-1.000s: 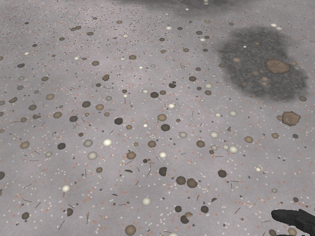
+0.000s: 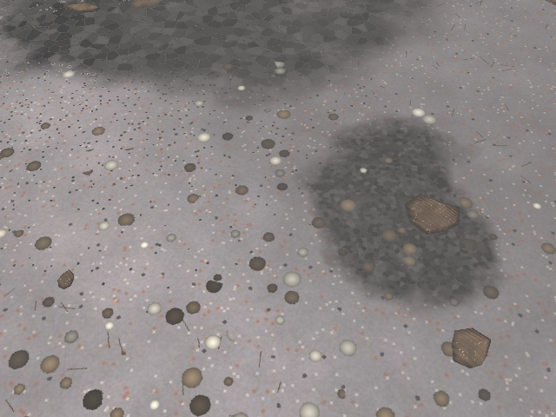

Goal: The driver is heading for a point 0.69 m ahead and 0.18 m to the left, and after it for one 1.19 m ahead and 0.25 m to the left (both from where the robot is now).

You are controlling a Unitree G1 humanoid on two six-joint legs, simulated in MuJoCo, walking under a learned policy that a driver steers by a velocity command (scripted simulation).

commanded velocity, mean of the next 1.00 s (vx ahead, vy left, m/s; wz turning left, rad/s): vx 0.49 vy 0.00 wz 0.56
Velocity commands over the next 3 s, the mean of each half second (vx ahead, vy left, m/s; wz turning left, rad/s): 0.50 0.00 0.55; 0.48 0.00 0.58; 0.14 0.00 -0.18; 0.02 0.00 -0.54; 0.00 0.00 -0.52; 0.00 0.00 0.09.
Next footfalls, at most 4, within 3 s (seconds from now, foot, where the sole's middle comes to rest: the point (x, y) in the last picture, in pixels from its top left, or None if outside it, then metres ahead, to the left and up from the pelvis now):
0.06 left None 0.20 0.10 -0.76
0.52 right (336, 405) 0.50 -0.06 -0.76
1.04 left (187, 347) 0.62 0.31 -0.76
1.52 right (274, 309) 0.74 0.10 -0.76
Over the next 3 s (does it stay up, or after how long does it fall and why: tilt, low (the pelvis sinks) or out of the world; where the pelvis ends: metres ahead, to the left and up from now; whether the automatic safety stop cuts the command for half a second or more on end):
stays up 0.66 0.15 0.00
